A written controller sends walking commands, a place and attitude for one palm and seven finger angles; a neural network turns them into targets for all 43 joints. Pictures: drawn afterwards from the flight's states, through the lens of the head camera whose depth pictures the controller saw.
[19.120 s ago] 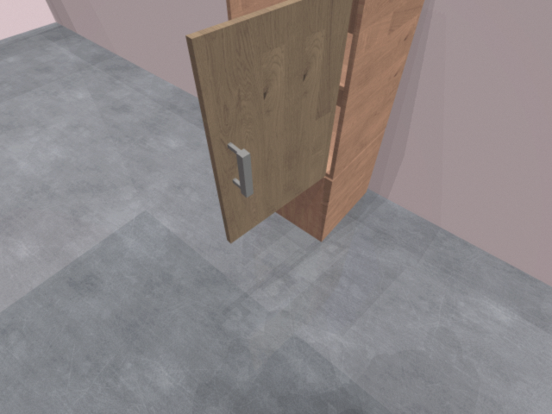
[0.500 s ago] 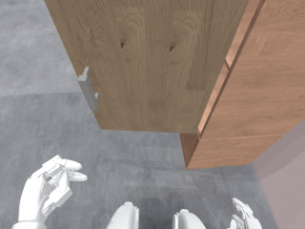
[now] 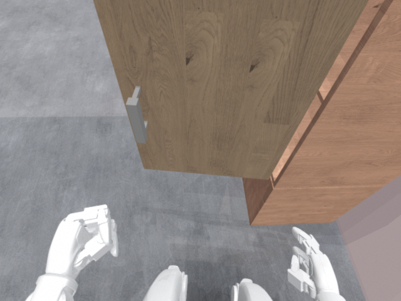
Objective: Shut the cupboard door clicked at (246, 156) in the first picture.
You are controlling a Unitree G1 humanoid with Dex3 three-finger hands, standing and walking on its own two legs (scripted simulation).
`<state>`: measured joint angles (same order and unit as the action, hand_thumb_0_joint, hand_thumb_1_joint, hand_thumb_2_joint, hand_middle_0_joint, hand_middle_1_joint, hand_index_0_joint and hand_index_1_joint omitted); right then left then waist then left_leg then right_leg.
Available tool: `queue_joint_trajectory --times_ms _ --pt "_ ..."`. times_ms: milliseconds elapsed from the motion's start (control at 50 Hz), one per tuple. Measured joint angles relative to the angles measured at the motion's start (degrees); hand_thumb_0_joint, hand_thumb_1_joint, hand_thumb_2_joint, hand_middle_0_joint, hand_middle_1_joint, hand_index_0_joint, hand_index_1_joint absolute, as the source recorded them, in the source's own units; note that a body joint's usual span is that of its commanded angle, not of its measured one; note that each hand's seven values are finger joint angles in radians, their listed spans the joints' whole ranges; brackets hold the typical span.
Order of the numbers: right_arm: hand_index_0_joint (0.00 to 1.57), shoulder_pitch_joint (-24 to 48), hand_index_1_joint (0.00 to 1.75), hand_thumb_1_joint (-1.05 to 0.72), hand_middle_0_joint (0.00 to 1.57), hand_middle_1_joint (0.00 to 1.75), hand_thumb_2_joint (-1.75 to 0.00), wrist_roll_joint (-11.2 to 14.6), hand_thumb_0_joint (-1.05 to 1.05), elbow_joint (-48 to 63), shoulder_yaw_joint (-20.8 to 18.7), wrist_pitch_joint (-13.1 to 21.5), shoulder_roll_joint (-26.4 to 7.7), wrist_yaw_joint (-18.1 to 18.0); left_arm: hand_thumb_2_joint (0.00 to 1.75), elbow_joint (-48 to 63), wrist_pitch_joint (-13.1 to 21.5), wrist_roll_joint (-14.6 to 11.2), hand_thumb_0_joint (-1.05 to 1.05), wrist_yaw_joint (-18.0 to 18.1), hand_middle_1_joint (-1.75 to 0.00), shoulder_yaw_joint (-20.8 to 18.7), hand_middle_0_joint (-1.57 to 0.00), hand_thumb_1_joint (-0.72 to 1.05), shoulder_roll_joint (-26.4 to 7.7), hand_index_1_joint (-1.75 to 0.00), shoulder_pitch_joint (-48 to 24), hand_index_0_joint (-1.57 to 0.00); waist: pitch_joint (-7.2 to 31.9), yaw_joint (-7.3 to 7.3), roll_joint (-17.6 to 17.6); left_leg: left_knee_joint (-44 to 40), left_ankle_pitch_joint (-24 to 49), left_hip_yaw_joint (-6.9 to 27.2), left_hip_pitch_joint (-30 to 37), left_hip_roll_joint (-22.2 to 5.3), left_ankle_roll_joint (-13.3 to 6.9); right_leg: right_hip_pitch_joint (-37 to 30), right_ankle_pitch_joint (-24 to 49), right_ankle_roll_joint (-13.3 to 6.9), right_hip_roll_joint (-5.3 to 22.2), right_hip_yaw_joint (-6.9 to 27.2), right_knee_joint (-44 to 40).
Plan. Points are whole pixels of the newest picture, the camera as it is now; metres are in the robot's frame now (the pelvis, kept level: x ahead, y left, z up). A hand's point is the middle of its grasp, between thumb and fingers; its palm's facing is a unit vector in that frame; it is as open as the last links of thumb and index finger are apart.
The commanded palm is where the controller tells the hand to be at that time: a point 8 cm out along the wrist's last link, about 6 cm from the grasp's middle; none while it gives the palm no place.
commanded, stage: raise the hand and make a fist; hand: left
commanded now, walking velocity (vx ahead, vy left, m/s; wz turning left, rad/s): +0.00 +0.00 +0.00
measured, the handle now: (139, 115) +0.49 +0.19 +0.05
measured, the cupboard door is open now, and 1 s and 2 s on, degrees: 83 83 83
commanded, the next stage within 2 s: bring the fist close to the handle in 0.54 s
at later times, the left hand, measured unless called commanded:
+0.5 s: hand (105, 228) +0.23 +0.19 +0.06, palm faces +0.02 -1.00 -0.03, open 3.1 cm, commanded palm +0.20 +0.24 +0.05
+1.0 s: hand (128, 204) +0.28 +0.16 +0.04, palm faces -0.06 -1.00 -0.02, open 3.1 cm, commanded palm +0.27 +0.22 +0.05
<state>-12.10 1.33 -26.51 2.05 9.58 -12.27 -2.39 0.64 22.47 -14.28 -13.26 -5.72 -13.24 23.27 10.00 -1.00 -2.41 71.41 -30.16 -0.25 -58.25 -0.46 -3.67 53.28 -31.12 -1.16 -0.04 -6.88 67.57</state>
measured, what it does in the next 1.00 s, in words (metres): stands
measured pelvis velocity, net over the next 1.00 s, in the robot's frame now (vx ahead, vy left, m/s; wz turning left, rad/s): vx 0.00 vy -0.02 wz -0.01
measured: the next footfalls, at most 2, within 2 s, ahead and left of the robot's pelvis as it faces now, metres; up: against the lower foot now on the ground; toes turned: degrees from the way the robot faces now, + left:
none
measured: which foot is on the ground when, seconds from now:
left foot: down 0.00-1.00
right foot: down 0.00-1.00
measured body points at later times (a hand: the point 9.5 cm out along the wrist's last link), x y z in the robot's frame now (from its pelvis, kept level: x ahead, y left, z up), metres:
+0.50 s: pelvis +0.00 +0.00 +0.00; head +0.07 +0.01 +0.45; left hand +0.22 +0.24 +0.06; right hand +0.18 -0.24 -0.07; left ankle +0.04 +0.08 -0.64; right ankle +0.02 -0.12 -0.63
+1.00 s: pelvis +0.00 -0.02 +0.00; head +0.07 -0.01 +0.44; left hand +0.28 +0.22 +0.04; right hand +0.17 -0.26 -0.09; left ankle +0.04 +0.08 -0.63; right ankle +0.02 -0.12 -0.63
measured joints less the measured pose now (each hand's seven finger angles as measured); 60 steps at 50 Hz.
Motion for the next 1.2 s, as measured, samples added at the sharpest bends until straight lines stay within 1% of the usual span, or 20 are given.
queue_joint_trajectory --times_ms 60,200,260,320,360,400,500,540,580,660,720,800,840,880,960,1020,1060,1120,1160,1200 --pt "0.21 -0.3 0.31 -0.9 0.2 0.3 -0.9 -0.2 0.01 0.1 0.0 0.1 -0.1 -0.1 0.9 -0.2 -0.8 -0.1 0.01 -0.8 -1.47 0.2 -1.27 0.9 -0.6 -1.47 -0.7 -1.27 -0.6 0.09 0.4 0.1 -0.2 -0.1 -0.1 -0.1 0.0 0.1 0.0 0.1 -0.1 0.2 0.1" --pt "0.21 -1.7 0.31 -0.9 0.2 0.3 -0.9 -0.4 0.02 -1.6 -1.1 -0.4 -0.8 0.3 0.9 2.4 2.1 -1.9 0.02 0.8 -1.49 -3.4 -1.29 0.9 -1.0 -1.49 -1.8 -1.29 -0.4 0.15 0.3 -0.1 -0.5 -0.2 0.3 -0.1 -0.1 -0.2 -0.2 0.2 -0.2 0.3 -0.3" --pt "0.21 -2.2 0.31 -0.9 0.2 0.3 -0.9 0.0 0.02 -1.9 -1.4 -0.9 -1.3 0.5 0.9 0.8 1.0 -2.0 0.01 -0.3 -1.49 -3.4 -1.3 0.9 -0.8 -1.49 -2.2 -1.29 0.1 0.35 -0.2 -0.4 -0.4 -0.4 0.4 -0.1 -0.2 -0.2 -0.1 0.3 -0.1 0.5 -0.5" --pt "0.21 -2.5 0.3 -0.9 0.2 0.3 -0.9 0.4 0.02 -1.7 -1.6 -1.2 -1.6 0.3 0.9 -1.4 -1.0 -1.8 0.01 -1.7 -1.5 -2.2 -1.3 0.91 -0.6 -1.5 -2.2 -1.29 0.0 0.73 -0.2 -0.7 -0.3 -0.6 0.5 -0.1 -0.2 -0.2 0.0 0.3 -0.1 0.7 -0.6" --pt "0.21 -2.7 0.3 -0.9 0.2 0.3 -0.9 0.4 0.02 -1.4 -1.6 -1.1 -1.7 0.1 0.9 -1.8 -1.5 -1.7 0.01 -1.8 -1.5 -1.6 -1.3 0.9 -0.6 -1.5 -1.8 -1.29 -0.2 0.99 0.1 -0.8 -0.2 -0.8 0.6 -0.1 -0.2 -0.2 0.1 0.3 -0.2 0.9 -0.6" --pt "0.21 -2.8 0.3 -0.9 0.2 0.3 -0.9 0.3 0.02 -1.3 -1.8 -0.9 -1.6 -0.1 0.9 -1.1 -0.9 -1.6 0.02 -1.2 -1.5 -1.4 -1.3 0.9 -0.6 -1.5 -1.3 -1.29 -0.4 1.07 0.5 -0.8 -0.2 -0.9 0.6 -0.2 -0.1 -0.1 0.1 0.1 -0.3 1.0 -0.5" --pt "0.21 -2.6 0.3 -0.9 0.2 0.3 -0.9 -0.1 0.02 -1.7 -2.0 -0.7 -1.4 0.2 0.9 1.2 3.2 -1.8 0.02 1.0 -1.5 -2.5 -1.3 0.9 -0.7 -1.5 -1.1 -1.3 -0.2 0.87 0.7 -0.3 -0.2 -0.6 0.3 -0.3 0.3 0.2 -0.1 -0.2 -0.3 0.7 0.1" --pt "0.2 -2.3 0.3 -0.9 0.2 0.3 -0.9 0.0 0.02 -1.9 -1.9 -0.9 -1.5 0.4 0.9 0.8 3.7 -1.9 0.02 0.9 -1.5 -2.8 -1.3 0.9 -0.6 -1.5 -1.4 -1.3 0.1 0.77 0.4 -0.1 -0.2 -0.4 0.1 -0.3 0.4 0.4 -0.2 -0.3 -0.3 0.5 0.4" --pt "0.21 -2.0 0.3 -0.9 0.2 0.3 -0.9 0.2 0.02 -1.8 -1.7 -1.2 -1.5 0.5 0.9 -0.4 2.9 -1.9 0.01 0.2 -1.5 -2.5 -1.3 0.9 -0.5 -1.5 -1.7 -1.3 0.2 0.71 0.1 0.0 -0.1 -0.3 0.0 -0.3 0.4 0.5 -0.3 -0.4 -0.3 0.4 0.5" --pt "0.21 -1.7 0.3 -0.9 0.2 0.3 -0.9 0.6 0.02 -1.1 -1.3 -1.4 -1.4 0.1 0.9 -2.3 0.0 -1.8 0.01 -1.4 -1.5 -1.3 -1.3 0.9 -0.4 -1.5 -1.6 -1.3 -0.1 0.67 -0.2 -0.3 0.1 -0.3 0.1 -0.3 0.6 0.5 -0.1 -0.6 -0.3 0.4 0.4" --pt "0.21 -1.8 0.3 -0.9 0.2 0.3 -0.9 0.4 0.02 -1.0 -1.1 -0.9 -1.3 -0.4 0.9 -1.9 0.2 -1.5 0.02 -1.0 -1.5 -0.8 -1.3 0.9 -0.6 -1.5 -1.8 -1.3 -0.2 0.51 0.1 -0.2 0.1 -0.2 0.0 -0.4 0.8 0.6 -0.1 -0.8 -0.4 0.3 0.6" --pt "0.21 -1.3 0.3 -0.9 0.2 0.3 -0.9 0.1 0.02 -2.2 -1.0 -0.2 -1.4 -0.6 0.9 -2.8 3.4 -1.4 0.02 0.3 -1.5 -2.1 -1.3 0.9 -1.1 -1.5 -6.0 -1.3 -0.1 0.3 0.2 0.8 -0.1 0.3 -1.1 -0.5 1.1 1.6 -0.5 -1.2 -0.5 -0.2 1.6" --pt "0.21 -0.9 0.3 -0.9 0.2 0.3 -0.9 0.2 0.01 -2.9 -0.9 -0.3 -1.6 -0.4 0.9 -4.8 3.8 -1.5 0.02 0.3 -1.5 -3.1 -1.3 0.9 -1.3 -1.5 -9.4 -1.3 -0.1 0.33 0.2 1.4 -0.2 0.5 -1.8 -0.5 1.3 2.2 -0.7 -1.3 -0.5 -0.4 2.2" --pt "0.21 -0.6 0.3 -0.9 0.2 0.3 -0.9 0.5 0.02 -3.4 -0.8 -0.6 -1.7 -0.3 0.9 -6.8 2.6 -1.7 0.02 -0.2 -1.5 -3.6 -1.3 0.9 -1.5 -1.5 -12.4 -1.3 -0.1 0.52 0.0 1.7 -0.2 0.6 -2.3 -0.5 1.3 2.6 -0.8 -1.4 -0.5 -0.5 2.4" --pt "0.21 -1.1 0.3 -0.9 0.2 0.3 -0.9 1.0 0.02 -3.5 -0.8 -1.3 -1.9 -0.4 0.9 -9.9 -2.0 -1.8 0.01 -1.9 -1.5 -3.0 -1.3 0.9 -1.7 -1.5 -15.4 -1.3 -0.3 1.15 -0.3 0.6 0.1 0.3 -1.5 -0.7 1.3 2.1 -0.4 -1.4 -0.7 -0.1 1.5" --pt "0.21 -2.0 0.3 -0.9 0.2 0.3 -0.9 1.0 0.02 -3.5 -0.9 -1.6 -1.9 -0.6 0.9 -10.8 -3.4 -1.5 0.02 -1.6 -1.5 -2.8 -1.3 0.9 -1.7 -1.5 -16.4 -1.3 -0.2 1.61 -0.3 -0.8 0.4 -0.2 -0.3 -0.8 1.3 1.3 0.0 -1.3 -0.8 0.4 0.4" --pt "0.21 -2.5 0.3 -0.9 0.2 0.3 -0.9 0.8 0.02 -3.8 -1.1 -1.6 -1.9 -0.5 0.9 -11.3 -2.8 -1.5 0.02 -0.5 -1.5 -3.1 -1.3 0.9 -1.5 -1.5 -17.1 -1.3 -0.2 1.79 -0.2 -1.5 0.5 -0.5 0.3 -0.8 1.3 0.8 0.1 -1.3 -0.8 0.7 -0.2" --pt "0.21 -3.0 0.3 -0.9 0.2 0.3 -0.9 0.6 0.02 -4.5 -1.4 -1.8 -2.0 -0.2 0.9 -12.8 -0.8 -1.5 0.02 1.0 -1.5 -4.3 -1.3 0.9 -1.1 -1.5 -18.8 -1.3 0.1 1.87 0.1 -2.1 0.5 -0.9 0.8 -0.8 1.3 0.6 0.2 -1.2 -0.8 1.1 -0.5" --pt "0.2 -3.2 0.3 -0.9 0.2 0.3 -0.9 0.6 0.02 -4.9 -1.6 -2.1 -2.2 0.2 0.9 -14.4 0.2 -1.2 0.02 1.4 -1.5 -4.8 -1.3 0.9 -1.2 -1.5 -20.3 -1.3 0.2 1.9 0.2 -2.2 0.5 -0.9 0.8 -0.7 1.3 0.6 0.1 -1.2 -0.8 1.2 -0.5" --pt "0.2 -3.1 0.3 -0.9 0.2 0.3 -0.9 0.6 0.02 -5.2 -1.7 -2.5 -2.4 0.4 0.9 -16.4 0.5 -0.7 0.01 1.4 -1.5 -4.6 -1.3 0.9 -1.2 -1.5 -21.9 -1.3 0.1 1.93 0.2 -2.2 0.6 -0.9 0.7 -0.6 1.3 0.7 0.1 -1.2 -0.7 1.2 -0.4"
